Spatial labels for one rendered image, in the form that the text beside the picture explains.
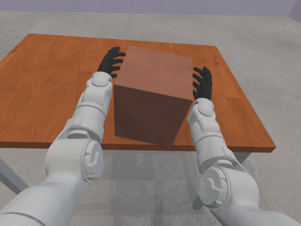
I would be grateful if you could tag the robot right upper arm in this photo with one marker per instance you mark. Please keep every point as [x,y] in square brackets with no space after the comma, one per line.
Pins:
[233,198]

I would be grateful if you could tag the right robot hand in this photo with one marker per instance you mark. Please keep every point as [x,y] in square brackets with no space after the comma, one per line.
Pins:
[204,90]

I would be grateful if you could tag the robot left forearm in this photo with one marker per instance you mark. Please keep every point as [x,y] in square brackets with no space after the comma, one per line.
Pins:
[91,110]

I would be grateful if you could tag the table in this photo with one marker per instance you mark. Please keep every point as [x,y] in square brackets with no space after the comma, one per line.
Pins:
[43,77]

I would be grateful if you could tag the carton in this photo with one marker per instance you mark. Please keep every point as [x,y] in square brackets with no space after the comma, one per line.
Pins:
[153,92]

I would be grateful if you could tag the robot right forearm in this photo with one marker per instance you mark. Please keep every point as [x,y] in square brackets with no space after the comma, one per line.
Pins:
[207,138]

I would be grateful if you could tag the left robot hand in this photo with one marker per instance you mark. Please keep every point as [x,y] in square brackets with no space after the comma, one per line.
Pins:
[108,61]

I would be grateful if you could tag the robot left upper arm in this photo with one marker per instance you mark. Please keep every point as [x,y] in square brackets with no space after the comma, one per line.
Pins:
[71,165]

